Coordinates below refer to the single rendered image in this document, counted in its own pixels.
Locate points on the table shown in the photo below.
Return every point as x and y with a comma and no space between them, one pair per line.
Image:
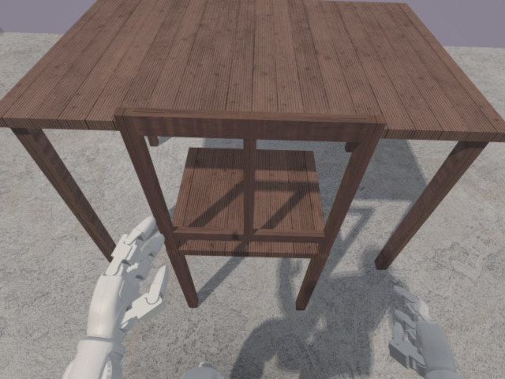
296,56

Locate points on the chair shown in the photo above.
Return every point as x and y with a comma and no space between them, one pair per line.
249,202

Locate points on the robot right hand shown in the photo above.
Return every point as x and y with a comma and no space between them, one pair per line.
426,337

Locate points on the robot left hand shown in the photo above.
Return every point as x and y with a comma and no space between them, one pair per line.
118,287

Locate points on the left robot forearm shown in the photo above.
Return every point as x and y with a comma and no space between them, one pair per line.
97,358

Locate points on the left robot shin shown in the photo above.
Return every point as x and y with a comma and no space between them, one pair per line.
206,364

